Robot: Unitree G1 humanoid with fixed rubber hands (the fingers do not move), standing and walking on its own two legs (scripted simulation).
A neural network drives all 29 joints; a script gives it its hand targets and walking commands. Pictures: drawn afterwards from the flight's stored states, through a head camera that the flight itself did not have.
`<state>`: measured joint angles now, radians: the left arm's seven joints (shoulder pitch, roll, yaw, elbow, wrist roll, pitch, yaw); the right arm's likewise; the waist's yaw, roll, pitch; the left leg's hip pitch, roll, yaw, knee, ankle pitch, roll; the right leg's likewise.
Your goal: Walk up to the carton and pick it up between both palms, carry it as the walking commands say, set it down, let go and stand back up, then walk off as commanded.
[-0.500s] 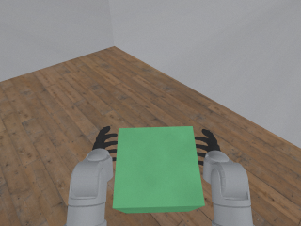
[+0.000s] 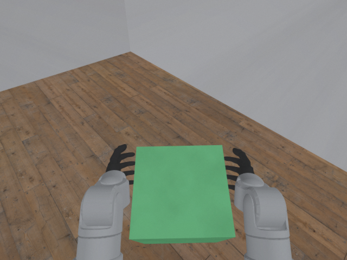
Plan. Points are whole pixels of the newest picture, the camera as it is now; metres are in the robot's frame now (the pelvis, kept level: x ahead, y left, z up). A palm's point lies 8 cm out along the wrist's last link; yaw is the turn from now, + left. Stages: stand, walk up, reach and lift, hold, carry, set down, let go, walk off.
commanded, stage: carry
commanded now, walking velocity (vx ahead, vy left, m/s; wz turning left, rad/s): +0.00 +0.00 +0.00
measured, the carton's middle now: (180, 198) +0.29 +0.00 +0.01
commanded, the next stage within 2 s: none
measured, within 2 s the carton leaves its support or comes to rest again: neither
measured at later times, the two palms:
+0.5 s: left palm (116, 177) +0.28 +0.14 +0.10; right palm (243, 180) +0.28 -0.13 +0.10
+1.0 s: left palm (119, 178) +0.28 +0.13 +0.09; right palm (245, 181) +0.28 -0.14 +0.09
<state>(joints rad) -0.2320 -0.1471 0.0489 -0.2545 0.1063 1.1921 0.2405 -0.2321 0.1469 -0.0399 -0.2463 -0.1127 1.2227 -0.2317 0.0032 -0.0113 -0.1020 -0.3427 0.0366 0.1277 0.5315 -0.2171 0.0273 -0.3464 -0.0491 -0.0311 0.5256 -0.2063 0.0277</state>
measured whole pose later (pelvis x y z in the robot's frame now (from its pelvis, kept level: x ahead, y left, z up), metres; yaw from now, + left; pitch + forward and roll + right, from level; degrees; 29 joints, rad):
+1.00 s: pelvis +0.00 +0.00 +0.00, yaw +0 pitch +1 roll +0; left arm -0.22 -0.14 0.06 -0.17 0.11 1.09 0.22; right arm -0.23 0.15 -0.05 -0.16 -0.12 1.13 -0.21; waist 0.00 -0.01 -0.09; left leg -0.33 0.04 0.12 0.54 -0.22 0.02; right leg -0.34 -0.05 -0.04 0.53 -0.22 0.02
